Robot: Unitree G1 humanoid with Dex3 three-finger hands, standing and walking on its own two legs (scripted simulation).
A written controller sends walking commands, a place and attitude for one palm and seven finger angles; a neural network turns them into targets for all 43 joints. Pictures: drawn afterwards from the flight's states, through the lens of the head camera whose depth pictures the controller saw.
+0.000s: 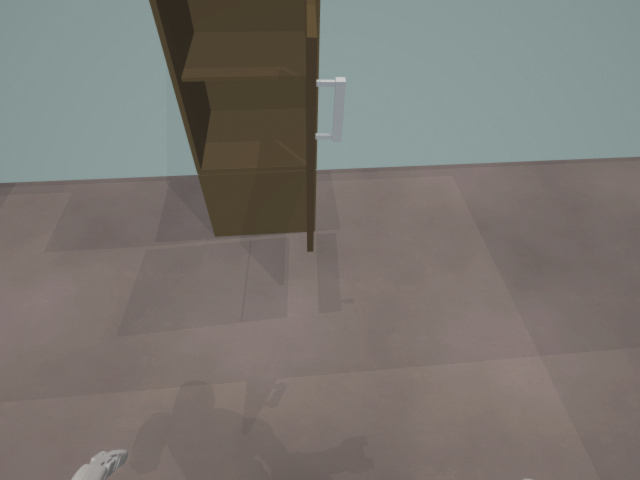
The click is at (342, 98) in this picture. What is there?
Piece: cupboard door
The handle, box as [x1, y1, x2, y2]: [315, 77, 345, 141]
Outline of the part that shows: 344,77 335,77 334,80 316,79 316,86 334,86 335,93 332,132 315,133 315,138 331,139 332,141 340,141 345,87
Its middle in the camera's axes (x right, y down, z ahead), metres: +0.02 -0.27 +0.83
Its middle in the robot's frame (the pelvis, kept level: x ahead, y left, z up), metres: +0.81 +0.02 +0.03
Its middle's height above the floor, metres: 0.79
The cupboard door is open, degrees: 86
